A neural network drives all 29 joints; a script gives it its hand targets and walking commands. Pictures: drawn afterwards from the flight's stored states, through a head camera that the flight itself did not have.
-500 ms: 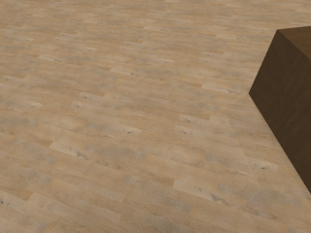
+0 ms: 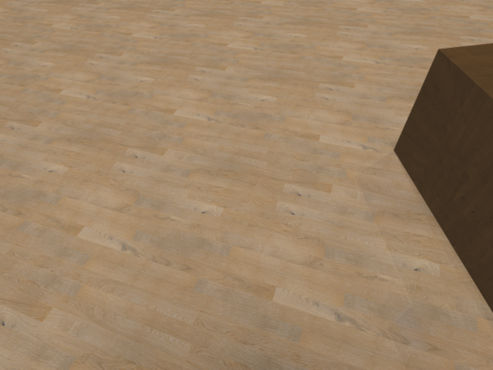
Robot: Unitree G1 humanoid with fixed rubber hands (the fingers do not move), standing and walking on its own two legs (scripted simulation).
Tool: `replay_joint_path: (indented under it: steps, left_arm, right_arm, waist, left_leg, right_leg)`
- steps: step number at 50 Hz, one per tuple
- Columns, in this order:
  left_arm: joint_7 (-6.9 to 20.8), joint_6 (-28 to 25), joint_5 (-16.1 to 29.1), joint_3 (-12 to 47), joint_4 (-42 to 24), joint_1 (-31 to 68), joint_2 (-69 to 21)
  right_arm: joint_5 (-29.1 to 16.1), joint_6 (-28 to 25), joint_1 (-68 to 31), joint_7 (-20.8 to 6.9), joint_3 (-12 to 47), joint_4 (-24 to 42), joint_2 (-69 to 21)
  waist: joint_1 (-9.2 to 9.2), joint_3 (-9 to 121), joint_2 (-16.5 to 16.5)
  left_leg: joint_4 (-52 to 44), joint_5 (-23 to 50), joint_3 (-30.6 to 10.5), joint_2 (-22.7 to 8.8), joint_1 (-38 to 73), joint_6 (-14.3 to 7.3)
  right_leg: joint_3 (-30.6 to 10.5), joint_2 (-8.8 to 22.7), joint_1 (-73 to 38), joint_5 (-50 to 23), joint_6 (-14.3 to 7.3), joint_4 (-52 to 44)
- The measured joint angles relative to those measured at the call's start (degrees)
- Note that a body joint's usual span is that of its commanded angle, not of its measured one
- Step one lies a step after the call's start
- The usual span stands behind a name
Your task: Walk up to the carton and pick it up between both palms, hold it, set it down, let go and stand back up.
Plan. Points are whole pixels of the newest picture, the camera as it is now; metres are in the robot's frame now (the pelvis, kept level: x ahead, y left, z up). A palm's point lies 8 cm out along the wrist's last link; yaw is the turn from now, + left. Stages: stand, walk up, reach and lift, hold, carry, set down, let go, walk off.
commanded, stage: stand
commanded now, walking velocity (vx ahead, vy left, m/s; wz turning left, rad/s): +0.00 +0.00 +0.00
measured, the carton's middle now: out of the picture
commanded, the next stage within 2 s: none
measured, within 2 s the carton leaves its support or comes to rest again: neither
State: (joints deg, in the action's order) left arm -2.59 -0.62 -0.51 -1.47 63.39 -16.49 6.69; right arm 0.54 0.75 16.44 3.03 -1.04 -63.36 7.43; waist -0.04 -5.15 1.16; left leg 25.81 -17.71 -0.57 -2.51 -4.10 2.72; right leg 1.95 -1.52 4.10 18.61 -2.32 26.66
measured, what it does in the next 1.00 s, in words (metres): stands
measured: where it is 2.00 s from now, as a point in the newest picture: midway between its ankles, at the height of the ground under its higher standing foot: outside the picture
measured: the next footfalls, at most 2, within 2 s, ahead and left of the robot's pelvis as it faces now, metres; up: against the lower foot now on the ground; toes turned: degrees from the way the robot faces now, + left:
none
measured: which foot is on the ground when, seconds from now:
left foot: down 0.00-1.00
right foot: down 0.00-1.00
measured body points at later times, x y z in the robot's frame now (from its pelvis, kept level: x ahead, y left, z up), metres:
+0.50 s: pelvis +0.00 -0.01 +0.00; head +0.01 -0.02 +0.45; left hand -0.02 +0.20 -0.16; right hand -0.02 -0.21 -0.17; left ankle -0.04 +0.15 -0.74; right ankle -0.04 -0.09 -0.74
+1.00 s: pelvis +0.00 -0.02 +0.00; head +0.01 -0.03 +0.45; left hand -0.03 +0.18 -0.16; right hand -0.04 -0.22 -0.17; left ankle -0.04 +0.15 -0.74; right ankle -0.04 -0.09 -0.74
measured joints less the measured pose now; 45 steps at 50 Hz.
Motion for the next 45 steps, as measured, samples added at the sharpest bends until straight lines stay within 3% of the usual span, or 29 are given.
replay_joint_path:
  steps: [45]
  left_arm:
    - [-0.2, -1.0, 0.1, 1.2, 3.8, -1.1, -1.5]
  right_arm:
    - [-0.1, 0.0, 0.6, 0.3, 1.1, -5.2, -1.6]
  waist:
    - [-0.02, 0.7, 0.6]
  left_leg:
    - [-1.3, 0.7, -0.5, -2.1, -0.1, 1.8]
  right_leg:
    - [1.2, -1.8, -0.4, -0.9, -1.7, -2.1]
